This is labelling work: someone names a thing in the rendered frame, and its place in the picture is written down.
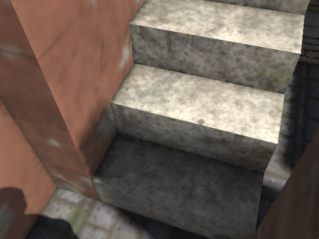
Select stairs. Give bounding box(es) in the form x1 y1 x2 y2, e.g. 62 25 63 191
91 0 310 239

